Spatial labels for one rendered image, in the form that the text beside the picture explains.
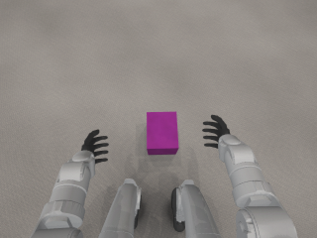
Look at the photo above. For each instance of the robot right hand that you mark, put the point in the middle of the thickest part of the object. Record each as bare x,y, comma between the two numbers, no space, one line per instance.
220,131

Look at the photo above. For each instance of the robot right upper arm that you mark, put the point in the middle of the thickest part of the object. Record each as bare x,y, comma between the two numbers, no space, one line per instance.
263,222

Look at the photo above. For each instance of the robot left forearm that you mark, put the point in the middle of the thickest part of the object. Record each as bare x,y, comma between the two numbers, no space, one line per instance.
66,206

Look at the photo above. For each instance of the robot right thigh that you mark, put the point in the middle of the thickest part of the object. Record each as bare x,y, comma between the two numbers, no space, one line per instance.
198,219

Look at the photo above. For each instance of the robot thigh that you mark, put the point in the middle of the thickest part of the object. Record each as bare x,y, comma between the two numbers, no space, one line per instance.
120,221
198,219

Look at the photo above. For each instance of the robot left upper arm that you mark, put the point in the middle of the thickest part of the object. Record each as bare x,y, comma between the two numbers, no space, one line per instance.
66,232

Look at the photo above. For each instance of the robot left hand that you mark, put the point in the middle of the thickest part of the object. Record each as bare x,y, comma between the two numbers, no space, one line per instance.
89,145

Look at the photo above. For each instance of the robot left thigh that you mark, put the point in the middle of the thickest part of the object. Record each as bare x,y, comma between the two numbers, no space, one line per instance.
120,221

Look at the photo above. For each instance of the carton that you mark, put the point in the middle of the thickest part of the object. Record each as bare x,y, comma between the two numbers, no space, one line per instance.
162,133

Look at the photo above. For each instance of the robot right forearm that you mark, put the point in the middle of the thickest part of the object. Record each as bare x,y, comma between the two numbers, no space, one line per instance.
249,186

